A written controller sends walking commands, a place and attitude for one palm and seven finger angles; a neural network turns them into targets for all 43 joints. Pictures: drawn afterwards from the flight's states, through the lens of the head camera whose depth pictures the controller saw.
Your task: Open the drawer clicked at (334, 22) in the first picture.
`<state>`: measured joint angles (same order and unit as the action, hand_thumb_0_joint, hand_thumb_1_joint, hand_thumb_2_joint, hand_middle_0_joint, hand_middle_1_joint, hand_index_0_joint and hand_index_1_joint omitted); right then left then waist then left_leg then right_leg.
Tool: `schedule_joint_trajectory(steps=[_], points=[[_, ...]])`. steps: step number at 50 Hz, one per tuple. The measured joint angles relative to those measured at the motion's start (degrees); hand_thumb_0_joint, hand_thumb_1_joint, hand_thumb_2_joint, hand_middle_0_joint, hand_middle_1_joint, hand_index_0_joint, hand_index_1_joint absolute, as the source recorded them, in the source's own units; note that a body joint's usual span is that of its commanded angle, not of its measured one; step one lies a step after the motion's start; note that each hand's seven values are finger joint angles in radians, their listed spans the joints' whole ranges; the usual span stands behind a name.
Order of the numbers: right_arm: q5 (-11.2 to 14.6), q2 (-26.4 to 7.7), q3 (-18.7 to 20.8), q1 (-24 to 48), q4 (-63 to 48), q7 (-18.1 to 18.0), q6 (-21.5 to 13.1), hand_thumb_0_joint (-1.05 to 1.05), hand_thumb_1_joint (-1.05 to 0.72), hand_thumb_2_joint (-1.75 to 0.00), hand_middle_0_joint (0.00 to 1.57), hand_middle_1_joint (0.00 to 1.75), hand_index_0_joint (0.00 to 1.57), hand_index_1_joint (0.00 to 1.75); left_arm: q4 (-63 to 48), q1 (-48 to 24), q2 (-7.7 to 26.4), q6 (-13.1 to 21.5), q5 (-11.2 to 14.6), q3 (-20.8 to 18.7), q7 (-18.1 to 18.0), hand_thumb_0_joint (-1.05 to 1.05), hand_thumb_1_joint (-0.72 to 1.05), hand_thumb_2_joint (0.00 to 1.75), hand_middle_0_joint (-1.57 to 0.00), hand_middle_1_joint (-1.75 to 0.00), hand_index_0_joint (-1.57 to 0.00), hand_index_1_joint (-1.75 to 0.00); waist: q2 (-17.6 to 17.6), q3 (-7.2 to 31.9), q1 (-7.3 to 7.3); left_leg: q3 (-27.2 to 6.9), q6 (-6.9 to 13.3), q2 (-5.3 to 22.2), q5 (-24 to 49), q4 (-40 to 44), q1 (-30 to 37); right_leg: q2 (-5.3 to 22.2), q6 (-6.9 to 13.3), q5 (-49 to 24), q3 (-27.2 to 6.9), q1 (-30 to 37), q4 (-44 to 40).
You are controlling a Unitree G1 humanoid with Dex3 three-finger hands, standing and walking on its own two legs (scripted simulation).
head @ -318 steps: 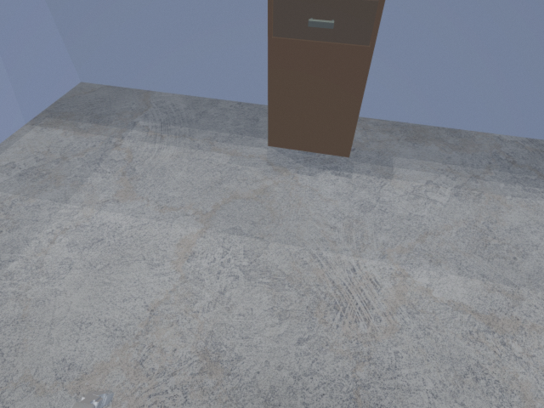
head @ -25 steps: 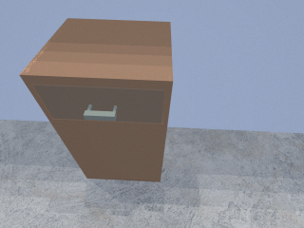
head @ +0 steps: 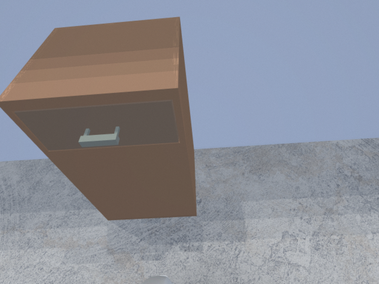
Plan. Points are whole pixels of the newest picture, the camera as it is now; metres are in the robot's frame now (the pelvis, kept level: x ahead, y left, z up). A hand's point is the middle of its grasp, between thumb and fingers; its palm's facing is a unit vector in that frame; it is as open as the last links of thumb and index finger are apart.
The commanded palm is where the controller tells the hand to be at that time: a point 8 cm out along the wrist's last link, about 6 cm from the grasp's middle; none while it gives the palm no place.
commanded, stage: come to a stop and stand still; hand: left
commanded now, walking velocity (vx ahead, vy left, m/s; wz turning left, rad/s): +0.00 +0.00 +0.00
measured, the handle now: (100, 135) +0.51 +0.31 -0.03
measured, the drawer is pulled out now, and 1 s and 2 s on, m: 0.00 0.00 0.00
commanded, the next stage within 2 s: look again from close up in 1.46 s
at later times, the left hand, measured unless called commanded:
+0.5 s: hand out of the picture -0.03 +0.16 -0.16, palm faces +0.08 -0.98 -0.20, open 7.3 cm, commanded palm none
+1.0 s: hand out of the picture -0.03 +0.16 -0.17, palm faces +0.06 -0.99 -0.15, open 7.3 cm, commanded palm none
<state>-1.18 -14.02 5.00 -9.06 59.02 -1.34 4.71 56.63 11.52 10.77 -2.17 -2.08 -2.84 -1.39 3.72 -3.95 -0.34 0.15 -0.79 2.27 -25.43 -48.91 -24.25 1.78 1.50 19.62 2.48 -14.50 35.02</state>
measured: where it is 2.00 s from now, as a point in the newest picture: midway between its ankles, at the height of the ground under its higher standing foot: outside the picture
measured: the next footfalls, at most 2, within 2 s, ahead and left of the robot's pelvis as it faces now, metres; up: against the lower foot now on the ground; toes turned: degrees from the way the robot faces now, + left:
left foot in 0.22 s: -0.01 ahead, +0.12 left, +0.00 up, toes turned +1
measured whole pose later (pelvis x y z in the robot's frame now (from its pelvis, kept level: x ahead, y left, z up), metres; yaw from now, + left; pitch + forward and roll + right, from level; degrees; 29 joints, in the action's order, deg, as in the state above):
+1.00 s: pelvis -0.01 +0.00 +0.01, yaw +1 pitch +0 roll +0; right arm -0.7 -6.2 -0.7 -19.3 66.2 -2.8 -1.1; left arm 66.9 17.3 6.5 0.3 -0.6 0.1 -2.0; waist 0.2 -0.6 0.5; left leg 2.3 0.7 0.2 -17.3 -21.1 -3.7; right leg -0.1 1.1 12.2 4.0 -10.7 22.9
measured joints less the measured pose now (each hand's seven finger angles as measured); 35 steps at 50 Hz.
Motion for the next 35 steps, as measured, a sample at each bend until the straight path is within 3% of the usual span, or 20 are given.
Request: schedule_joint_trajectory(steps=[2, 5, 9, 11, 13, 17, 26, 35], points=[[0.02, -0.03, -0.12, -1.0, 0.47, 0.21, -0.2, 0.0, -0.91, -0.9, 0.2, 0.3, 0.2, 0.29, 0.19, 0.16, -0.71, 0.09, 0.12, 0.44, 0.04, 0.01, 0.91, 0.9, -0.2, -0.3, -0.2, -0.3, -0.36, 0.88, -0.26, -0.14, 0.21, -0.87, 0.85, -4.92, -0.09, -0.3, 0.5, -1.6, 0.22, 0.6, -2.27], [0.24, 0.63, -0.6, -2.7, 1.05, 0.37, -0.99, 0.0, -0.91, -0.9, 0.2, 0.3, 0.2, 0.29, 0.37, -0.18, -1.61, 0.46, 0.23, 1.06, 0.13, 0.01, 0.91, 0.9, -0.2, -0.3, -0.2, -0.3, -1.15, 1.73, -0.7, 0.36, 0.08, -1.04, 1.68, -4.01, 2.59, -1.03, 1.28, -3.45, 1.01, 0.93, -5.0], [0.39, 2.1, -1.68, -4.51, 2.35, 0.13, -1.67, 0.0, -0.91, -0.9, 0.2, 0.3, 0.2, 0.29, 0.46, -0.92, -2.48, 1.48, 0.58, 1.42, 0.04, 0.01, 0.92, 0.9, -0.2, -0.3, -0.2, -0.3, -2.0, 2.16, -0.25, 0.87, -0.12, -0.6, 1.81, 8.28, 9.52, -2.4, 2.05, -4.98, 2.32, 0.37, -6.86], [0.43, 2.77, -2.36, -5.3, 3.08, -0.08, -2.42, 0.0, -0.91, -0.9, 0.2, 0.3, 0.2, 0.29, 1.09, -1.13, -2.67, 1.8, 1.01, 1.65, 0.04, 0.01, 0.92, 0.9, -0.2, -0.3, -0.2, -0.3, -1.82, 2.35, -0.22, 0.36, 0.15, -0.17, 6.62, 17.76, 13.86, -3.33, 2.09, -5.15, 3.37, -0.18, -6.76], [0.29, 4.01, -2.99, -5.54, 4.44, -0.4, -3.19, 0.0, -0.91, -0.9, 0.2, 0.3, 0.2, 0.29, 2.37, -1.64, -2.53, 1.88, 1.59, 1.58, -0.06, 0.0, 0.92, 0.9, -0.2, -0.3, -0.2, -0.3, -2.65, 2.1, -0.18, -0.22, -0.2, -0.02, 5.31, 21.92, 15.73, -3.38, 1.96, -5.26, 4.15, -0.18, -6.8], [0.09, 6.12, -4.3, -6.1, 5.92, -0.6, -3.81, 0.0, -0.91, -0.9, 0.2, 0.3, 0.2, 0.29, 4.45, -0.9, -1.3, 1.98, 1.9, 1.15, -0.35, 0.0, 0.94, 0.9, -0.2, -0.3, -0.2, -0.3, -4.27, 2.22, 1.03, 0.4, -0.83, -0.09, 7.84, 24.04, 17.38, -3.53, 1.92, -7.48, 3.51, 1.94, -10.18], [-0.03, 6.52, -4.78, -7.55, 6.12, -0.67, -3.69, 0.0, -0.91, -0.9, 0.2, 0.3, 0.2, 0.29, 8.22, 3.92, -1.94, 1.29, 1.53, 1.84, 0.01, 0.0, 0.92, 0.9, -0.2, -0.3, -0.2, -0.3, -2.62, 3.12, 1.27, 1.18, -0.15, -0.47, 9.2, 26.4, 18.84, -3.36, 1.36, -9.25, 2.72, 3.4, -12.95], [0.24, 6.78, -5.17, -9.67, 6.87, -0.83, -4.45, 0.0, -0.91, -0.9, 0.2, 0.3, 0.2, 0.29, 9.98, 6.99, -3.58, 1.81, 1.62, 2.37, -0.1, 0.01, 0.91, 0.9, -0.2, -0.3, -0.2, -0.3, -3.11, 2.8, 1.28, 1.73, 0.51, -1.07, 9.45, 27.4, 18.85, -2.87, 0.73, -9.51, 2.12, 3.07, -13.52]])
